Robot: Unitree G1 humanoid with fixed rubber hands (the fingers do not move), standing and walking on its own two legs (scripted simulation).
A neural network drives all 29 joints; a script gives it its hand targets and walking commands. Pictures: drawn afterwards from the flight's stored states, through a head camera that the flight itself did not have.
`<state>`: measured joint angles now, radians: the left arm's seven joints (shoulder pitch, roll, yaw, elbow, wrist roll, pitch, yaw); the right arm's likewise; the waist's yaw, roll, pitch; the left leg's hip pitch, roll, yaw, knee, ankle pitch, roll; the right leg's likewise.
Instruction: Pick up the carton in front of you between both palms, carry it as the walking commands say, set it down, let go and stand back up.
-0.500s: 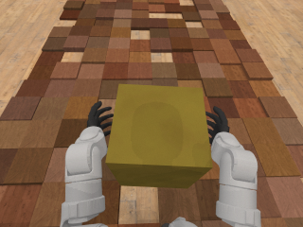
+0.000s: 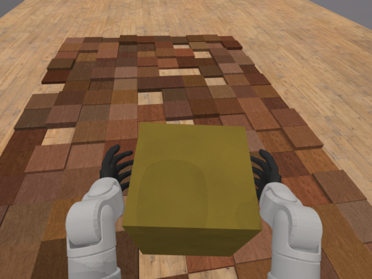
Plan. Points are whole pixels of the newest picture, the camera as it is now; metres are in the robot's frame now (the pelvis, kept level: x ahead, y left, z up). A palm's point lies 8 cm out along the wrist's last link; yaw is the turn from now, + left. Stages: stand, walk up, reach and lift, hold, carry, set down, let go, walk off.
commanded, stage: carry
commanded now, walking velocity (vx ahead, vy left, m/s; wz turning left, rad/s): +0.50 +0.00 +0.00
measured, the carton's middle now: (189, 195) +0.31 -0.02 +0.05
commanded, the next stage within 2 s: none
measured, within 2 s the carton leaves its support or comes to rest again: neither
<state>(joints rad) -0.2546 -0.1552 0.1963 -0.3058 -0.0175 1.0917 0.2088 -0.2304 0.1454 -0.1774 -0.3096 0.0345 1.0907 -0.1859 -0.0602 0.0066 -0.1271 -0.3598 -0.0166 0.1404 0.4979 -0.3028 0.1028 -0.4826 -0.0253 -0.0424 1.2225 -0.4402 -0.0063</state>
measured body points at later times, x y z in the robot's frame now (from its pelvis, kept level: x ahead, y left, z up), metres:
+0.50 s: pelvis +0.32 -0.03 +0.01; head +0.34 -0.03 +0.46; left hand +0.64 +0.16 +0.10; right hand +0.67 -0.16 +0.10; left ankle +0.26 +0.08 -0.63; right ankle +0.37 -0.09 -0.72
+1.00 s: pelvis +0.66 +0.02 +0.04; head +0.72 +0.02 +0.49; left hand +1.05 +0.13 +0.16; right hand +0.99 -0.18 +0.17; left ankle +0.55 +0.11 -0.69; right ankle +0.73 -0.09 -0.65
